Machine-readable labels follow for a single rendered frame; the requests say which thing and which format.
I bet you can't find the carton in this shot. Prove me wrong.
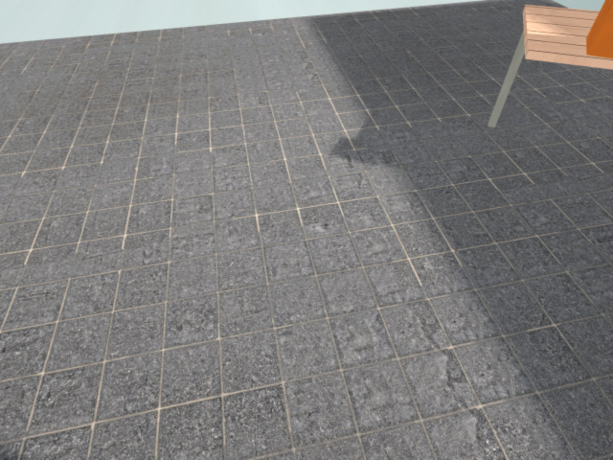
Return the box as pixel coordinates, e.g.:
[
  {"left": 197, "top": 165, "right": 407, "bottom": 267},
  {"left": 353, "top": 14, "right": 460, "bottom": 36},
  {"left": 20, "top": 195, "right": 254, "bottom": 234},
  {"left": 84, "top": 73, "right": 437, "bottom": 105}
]
[{"left": 586, "top": 0, "right": 613, "bottom": 58}]

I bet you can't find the table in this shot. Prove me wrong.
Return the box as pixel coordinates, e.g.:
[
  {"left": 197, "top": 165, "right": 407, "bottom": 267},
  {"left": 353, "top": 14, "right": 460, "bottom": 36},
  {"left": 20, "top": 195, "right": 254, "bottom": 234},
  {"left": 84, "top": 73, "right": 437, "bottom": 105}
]
[{"left": 488, "top": 5, "right": 613, "bottom": 127}]

